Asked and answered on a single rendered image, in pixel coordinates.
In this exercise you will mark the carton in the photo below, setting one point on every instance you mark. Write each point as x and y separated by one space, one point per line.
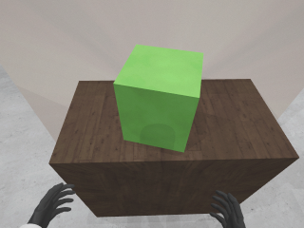
157 94

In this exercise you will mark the left robot hand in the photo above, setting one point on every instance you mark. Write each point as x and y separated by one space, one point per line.
47 209

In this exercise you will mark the pedestal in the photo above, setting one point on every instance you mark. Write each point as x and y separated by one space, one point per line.
235 146

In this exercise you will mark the right robot hand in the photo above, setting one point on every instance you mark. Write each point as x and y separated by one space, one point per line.
233 217

